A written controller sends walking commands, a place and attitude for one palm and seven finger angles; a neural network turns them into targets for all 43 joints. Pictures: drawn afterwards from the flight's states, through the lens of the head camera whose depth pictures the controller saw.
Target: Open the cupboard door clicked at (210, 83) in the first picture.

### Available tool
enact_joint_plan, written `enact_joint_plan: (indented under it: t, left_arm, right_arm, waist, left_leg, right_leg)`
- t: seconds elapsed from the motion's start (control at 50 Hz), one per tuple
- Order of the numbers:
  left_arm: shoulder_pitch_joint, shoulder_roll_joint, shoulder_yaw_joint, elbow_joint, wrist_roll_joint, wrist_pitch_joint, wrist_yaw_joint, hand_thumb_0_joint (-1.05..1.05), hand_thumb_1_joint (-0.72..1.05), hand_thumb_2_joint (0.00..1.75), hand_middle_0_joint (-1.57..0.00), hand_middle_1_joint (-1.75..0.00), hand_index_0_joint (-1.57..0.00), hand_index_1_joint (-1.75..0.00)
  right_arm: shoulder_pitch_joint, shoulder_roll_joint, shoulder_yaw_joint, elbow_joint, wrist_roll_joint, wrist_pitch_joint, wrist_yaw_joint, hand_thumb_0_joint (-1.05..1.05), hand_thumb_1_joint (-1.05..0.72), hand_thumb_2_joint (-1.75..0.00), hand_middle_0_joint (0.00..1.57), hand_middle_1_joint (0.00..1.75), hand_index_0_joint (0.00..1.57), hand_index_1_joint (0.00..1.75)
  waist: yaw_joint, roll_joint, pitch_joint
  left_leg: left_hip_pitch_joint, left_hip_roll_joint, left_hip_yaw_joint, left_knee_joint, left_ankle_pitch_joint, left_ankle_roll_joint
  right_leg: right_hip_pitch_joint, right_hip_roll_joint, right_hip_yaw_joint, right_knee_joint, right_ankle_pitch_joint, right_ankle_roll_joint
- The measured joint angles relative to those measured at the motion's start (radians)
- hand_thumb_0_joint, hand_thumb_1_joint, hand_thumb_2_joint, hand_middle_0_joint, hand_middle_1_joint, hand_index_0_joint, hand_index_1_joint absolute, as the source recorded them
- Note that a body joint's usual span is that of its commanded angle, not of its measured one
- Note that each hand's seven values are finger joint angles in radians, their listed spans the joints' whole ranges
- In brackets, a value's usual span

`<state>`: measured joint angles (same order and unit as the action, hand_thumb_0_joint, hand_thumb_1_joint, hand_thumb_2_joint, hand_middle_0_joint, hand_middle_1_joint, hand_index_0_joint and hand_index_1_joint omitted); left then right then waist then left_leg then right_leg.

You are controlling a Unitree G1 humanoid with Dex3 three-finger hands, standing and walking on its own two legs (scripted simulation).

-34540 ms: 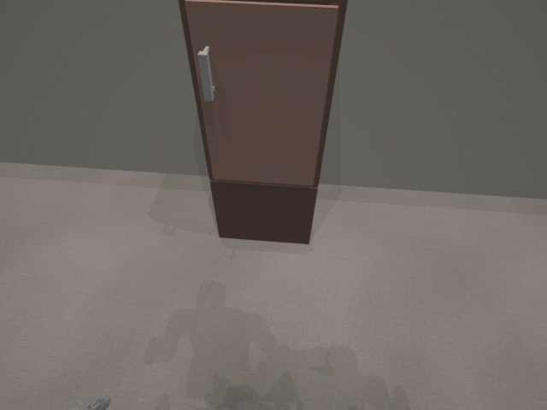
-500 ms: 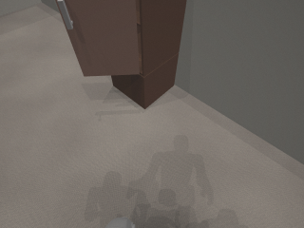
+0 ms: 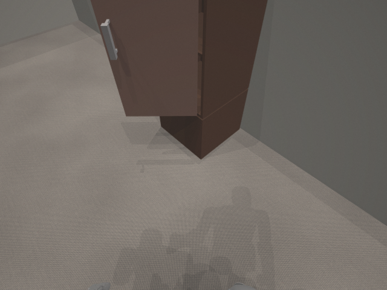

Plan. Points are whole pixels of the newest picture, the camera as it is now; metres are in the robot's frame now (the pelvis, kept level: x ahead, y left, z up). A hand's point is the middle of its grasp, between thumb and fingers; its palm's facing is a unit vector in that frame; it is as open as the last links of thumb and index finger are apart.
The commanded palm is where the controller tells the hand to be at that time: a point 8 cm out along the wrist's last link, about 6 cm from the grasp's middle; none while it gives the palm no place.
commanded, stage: take the last steps up to it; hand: left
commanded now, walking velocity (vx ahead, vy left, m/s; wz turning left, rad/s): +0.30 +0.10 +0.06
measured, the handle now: (110, 39) +0.93 +0.35 +0.05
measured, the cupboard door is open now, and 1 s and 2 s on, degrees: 47 47 47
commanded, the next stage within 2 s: come to a stop and stand still in 0.86 s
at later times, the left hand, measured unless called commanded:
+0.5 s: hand out of the picture +0.08 +0.20 -0.18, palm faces +0.18 -0.97 -0.18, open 7.3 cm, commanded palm none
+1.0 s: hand (117, 177) +0.46 +0.26 -0.16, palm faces -0.02 -0.97 -0.22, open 7.3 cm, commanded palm none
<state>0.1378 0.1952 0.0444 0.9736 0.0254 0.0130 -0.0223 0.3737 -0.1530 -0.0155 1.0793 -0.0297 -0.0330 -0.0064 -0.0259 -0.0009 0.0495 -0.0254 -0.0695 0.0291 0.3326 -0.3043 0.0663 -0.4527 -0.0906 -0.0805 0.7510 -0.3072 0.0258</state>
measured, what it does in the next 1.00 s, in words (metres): walks ahead: right foot, then left foot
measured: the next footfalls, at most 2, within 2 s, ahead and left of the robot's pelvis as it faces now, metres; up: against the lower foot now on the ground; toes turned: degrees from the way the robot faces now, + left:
right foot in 0.06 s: +0.12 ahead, -0.12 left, +0.00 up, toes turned -7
left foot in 0.52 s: +0.29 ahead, +0.17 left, +0.00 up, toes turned +11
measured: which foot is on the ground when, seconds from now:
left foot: down 0.00-0.08, up 0.10-0.50, down 0.52-1.00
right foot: up 0.00-0.04, down 0.06-0.52, up 0.54-0.96, down 0.98-1.00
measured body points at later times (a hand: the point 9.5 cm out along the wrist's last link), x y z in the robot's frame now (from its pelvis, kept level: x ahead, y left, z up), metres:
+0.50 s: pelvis +0.17 +0.04 +0.00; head +0.19 +0.05 +0.44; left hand +0.08 +0.26 -0.16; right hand +0.29 -0.19 -0.14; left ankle +0.25 +0.17 -0.73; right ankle +0.08 -0.11 -0.74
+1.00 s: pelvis +0.34 +0.08 -0.01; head +0.36 +0.06 +0.44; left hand +0.46 +0.31 -0.15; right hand +0.27 -0.14 -0.17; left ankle +0.26 +0.17 -0.74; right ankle +0.39 -0.02 -0.74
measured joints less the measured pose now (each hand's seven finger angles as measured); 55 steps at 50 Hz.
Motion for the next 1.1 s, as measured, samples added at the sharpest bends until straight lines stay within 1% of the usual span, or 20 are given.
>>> enact_joint_plan:
  t: [0.06, 0.08, 0.12, 0.16, 0.2, 0.26, 0.34, 0.4, 0.48, 0.52, 0.54, 0.58, 0.62, 0.68, 0.78, 0.92, 0.98, 1.0, 1.06, 1.1]
  left_arm:
    - [-0.014, -0.01, -0.002, -0.014, 0.001, -0.02, -0.002, 0.0, 0.91, 0.9, -0.19, -0.3, -0.19, -0.3]
    - [-0.019, -0.016, -0.001, -0.016, 0.002, -0.035, -0.001, 0.0, 0.91, 0.9, -0.19, -0.3, -0.2, -0.3]
    - [-0.022, -0.032, -0.004, -0.02, -0.001, -0.056, 0.004, 0.0, 0.91, 0.9, -0.19, -0.3, -0.2, -0.3]
    - [-0.001, -0.046, -0.007, -0.021, -0.006, -0.066, 0.013, 0.0, 0.91, 0.9, -0.2, -0.3, -0.2, -0.3]
    - [0.034, -0.056, -0.007, -0.009, -0.008, -0.068, 0.022, 0.0, 0.91, 0.9, -0.2, -0.3, -0.2, -0.3]
    - [0.083, -0.04, 0.018, 0.016, -0.016, -0.081, 0.041, -0.02, 0.95, 0.9, -0.2, -0.3, -0.2, -0.3]
    - [0.151, -0.022, 0.014, 0.069, -0.007, -0.084, 0.032, -0.02, 0.95, 0.9, -0.2, -0.3, -0.2, -0.3]
    - [0.201, -0.024, 0.008, 0.108, -0.002, -0.081, 0.026, -0.01, 0.94, 0.9, -0.2, -0.3, -0.2, -0.3]
    - [0.261, -0.027, 0.006, 0.149, 0.003, -0.067, 0.022, -0.01, 0.92, 0.9, -0.2, -0.3, -0.2, -0.3]
    - [0.294, -0.03, 0.006, 0.162, 0.002, -0.057, 0.02, 0.0, 0.92, 0.9, -0.2, -0.3, -0.2, -0.3]
    - [0.299, -0.031, 0.006, 0.169, -0.001, -0.048, 0.019, 0.0, 0.92, 0.9, -0.2, -0.3, -0.2, -0.3]
    - [0.282, -0.026, 0.004, 0.176, -0.004, -0.026, 0.019, 0.0, 0.91, 0.9, -0.2, -0.3, -0.2, -0.3]
    - [0.252, -0.021, 0.006, 0.17, -0.004, -0.017, 0.021, 0.0, 0.91, 0.9, -0.2, -0.3, -0.2, -0.3]
    - [0.189, -0.018, 0.012, 0.135, 0.0, -0.016, 0.018, 0.0, 0.91, 0.9, -0.19, -0.3, -0.19, -0.3]
    - [0.089, -0.023, 0.017, 0.066, 0.001, -0.02, 0.018, 0.0, 0.92, 0.9, -0.19, -0.3, -0.19, -0.3]
    - [-0.009, -0.013, 0.011, 0.013, 0.0, -0.017, 0.015, 0.0, 0.92, 0.9, -0.19, -0.3, -0.19, -0.3]
    - [-0.016, -0.01, 0.006, 0.002, 0.002, -0.03, 0.013, 0.0, 0.92, 0.9, -0.19, -0.3, -0.19, -0.3]
    - [-0.018, -0.012, 0.006, 0.004, 0.003, -0.042, 0.016, 0.0, 0.92, 0.9, -0.19, -0.3, -0.19, -0.3]
    - [-0.022, -0.029, -0.013, 0.015, -0.007, -0.058, 0.03, 0.0, 0.91, 0.9, -0.19, -0.3, -0.19, -0.3]
    - [-0.017, -0.039, -0.02, 0.02, -0.008, -0.047, 0.043, 0.0, 0.91, 0.9, -0.19, -0.3, -0.2, -0.3]
  right_arm:
    - [0.033, 0.0, 0.0, 0.023, 0.003, 0.002, -0.001, 0.01, -0.91, -0.9, 0.2, 0.3, 0.2, 0.3]
    - [0.039, -0.002, -0.002, 0.032, 0.008, 0.003, 0.001, 0.01, -0.91, -0.9, 0.2, 0.3, 0.2, 0.3]
    - [0.03, -0.009, -0.009, 0.046, 0.012, 0.019, 0.005, 0.01, -0.91, -0.9, 0.2, 0.3, 0.2, 0.3]
    - [0.012, -0.017, -0.019, 0.052, 0.01, 0.032, 0.009, 0.01, -0.91, -0.9, 0.2, 0.3, 0.2, 0.3]
    - [-0.019, -0.025, -0.028, 0.045, 0.005, 0.042, 0.014, 0.01, -0.91, -0.9, 0.2, 0.3, 0.2, 0.3]
    - [-0.06, -0.029, -0.036, 0.018, 0.002, 0.044, 0.021, 0.01, -0.91, -0.9, 0.2, 0.3, 0.19, 0.3]
    - [-0.116, -0.037, -0.046, -0.016, 0.002, 0.042, 0.031, 0.01, -0.92, -0.9, 0.2, 0.3, 0.19, 0.3]
    - [-0.16, -0.044, -0.047, -0.035, 0.002, 0.038, 0.039, 0.01, -0.92, -0.9, 0.2, 0.3, 0.19, 0.3]
    - [-0.215, -0.043, -0.041, -0.059, 0.004, 0.027, 0.048, 0.01, -0.92, -0.9, 0.2, 0.3, 0.19, 0.3]
    - [-0.233, -0.044, -0.034, -0.079, 0.001, 0.007, 0.048, 0.01, -0.92, -0.9, 0.2, 0.3, 0.19, 0.3]
    - [-0.243, -0.043, -0.035, -0.088, -0.004, -0.008, 0.042, 0.01, -0.92, -0.9, 0.2, 0.3, 0.19, 0.3]
    - [-0.256, -0.025, -0.029, -0.101, -0.005, -0.024, 0.026, 0.01, -0.92, -0.9, 0.2, 0.3, 0.19, 0.3]
    - [-0.243, -0.008, -0.019, -0.104, -0.004, -0.03, 0.014, 0.0, -0.91, -0.9, 0.2, 0.3, 0.19, 0.3]
    - [-0.206, 0.009, -0.025, -0.094, 0.007, -0.039, -0.009, -0.01, -0.93, -0.9, 0.2, 0.3, 0.2, 0.3]
    - [-0.135, -0.018, -0.025, -0.048, 0.002, -0.039, -0.014, -0.02, -0.95, -0.9, 0.2, 0.3, 0.2, 0.3]
    - [-0.032, -0.012, -0.013, 0.023, -0.006, -0.012, -0.009, 0.0, -0.93, -0.9, 0.2, 0.3, 0.2, 0.3]
    - [0.009, -0.003, -0.008, 0.045, -0.003, -0.002, -0.008, 0.0, -0.92, -0.9, 0.2, 0.3, 0.2, 0.3]
    - [0.015, -0.001, -0.007, 0.053, 0.002, 0.003, -0.007, 0.0, -0.92, -0.9, 0.2, 0.3, 0.2, 0.3]
    - [-0.011, -0.001, -0.004, 0.062, 0.018, 0.032, -0.012, 0.01, -0.92, -0.9, 0.2, 0.3, 0.2, 0.3]
    - [-0.04, 0.004, -0.004, 0.056, 0.025, 0.049, -0.018, 0.01, -0.92, -0.9, 0.2, 0.3, 0.2, 0.3]
  waist:
    - [-0.01, 0.004, 0.001]
    - [-0.009, 0.011, 0.007]
    - [-0.017, 0.031, 0.026]
    - [-0.014, 0.037, 0.028]
    - [-0.01, 0.033, 0.025]
    - [-0.002, 0.018, 0.014]
    - [0.02, 0.0, 0.0]
    - [0.044, -0.005, -0.004]
    - [0.077, -0.019, -0.005]
    - [0.084, -0.022, -0.009]
    - [0.079, -0.023, -0.005]
    - [0.076, -0.04, 0.016]
    - [0.072, -0.047, 0.018]
    - [0.065, -0.048, 0.019]
    - [0.047, -0.037, 0.006]
    - [0.005, -0.018, 0.007]
    - [-0.009, -0.013, 0.006]
    - [-0.009, -0.007, 0.008]
    - [-0.025, 0.023, 0.034]
    - [-0.024, 0.02, 0.043]
  left_leg:
    - [0.004, 0.0, 0.003, 0.079, -0.075, -0.016]
    - [-0.022, 0.007, 0.002, 0.163, -0.114, -0.019]
    - [-0.127, 0.024, -0.01, 0.442, -0.184, -0.024]
    - [-0.244, 0.044, -0.009, 0.654, -0.142, -0.034]
    - [-0.344, 0.079, -0.003, 0.74, -0.058, -0.049]
    - [-0.449, 0.13, -0.004, 0.713, 0.041, -0.076]
    - [-0.499, 0.165, 0.012, 0.562, 0.106, -0.101]
    - [-0.487, 0.164, 0.032, 0.431, 0.118, -0.103]
    - [-0.421, 0.138, 0.065, 0.286, 0.103, -0.087]
    - [-0.355, 0.122, 0.082, 0.199, 0.106, -0.067]
    - [-0.359, 0.117, 0.087, 0.217, 0.147, -0.047]
    - [-0.353, 0.103, 0.108, 0.281, 0.093, -0.019]
    - [-0.314, 0.092, 0.124, 0.263, 0.056, -0.008]
    - [-0.239, 0.072, 0.14, 0.17, 0.071, -0.006]
    - [-0.129, 0.045, 0.156, 0.038, 0.09, 0.006]
    - [-0.038, 0.041, 0.164, 0.025, 0.02, -0.013]
    - [-0.034, 0.057, 0.172, 0.113, -0.064, -0.035]
    - [-0.057, 0.071, 0.168, 0.185, -0.101, -0.041]
    - [-0.173, 0.089, 0.084, 0.454, -0.229, -0.072]
    - [-0.233, 0.091, 0.051, 0.519, -0.237, -0.082]
  right_leg:
    - [0.091, 0.024, -0.018, -0.151, 0.05, -0.016]
    - [0.105, 0.031, -0.025, -0.161, 0.086, -0.04]
    - [0.129, 0.036, -0.055, -0.128, 0.048, -0.066]
    - [0.173, 0.038, -0.075, -0.158, 0.024, -0.07]
    - [0.218, 0.042, -0.084, -0.222, 0.038, -0.059]
    - [0.281, 0.047, -0.096, -0.321, 0.062, -0.058]
    - [0.348, 0.035, -0.099, -0.404, 0.068, -0.042]
    - [0.387, 0.018, -0.097, -0.419, 0.044, -0.017]
    - [0.425, -0.016, -0.093, -0.381, -0.023, 0.027]
    - [0.412, -0.036, -0.082, -0.293, -0.09, 0.041]
    - [0.374, -0.05, -0.074, -0.184, -0.132, 0.025]
    - [0.255, -0.048, -0.003, 0.117, -0.19, -0.012]
    - [0.132, -0.033, 0.022, 0.342, -0.16, -0.032]
    - [-0.003, -0.026, 0.019, 0.439, -0.069, -0.035]
    - [-0.099, -0.021, 0.006, 0.3, 0.034, -0.025]
    - [-0.012, -0.002, -0.006, -0.016, 0.065, -0.036]
    - [0.091, 0.021, -0.017, -0.16, 0.123, -0.052]
    - [0.105, 0.031, -0.018, -0.165, 0.101, -0.06]
    - [0.133, 0.055, -0.04, -0.15, 0.046, -0.074]
    - [0.158, 0.06, -0.041, -0.188, 0.058, -0.069]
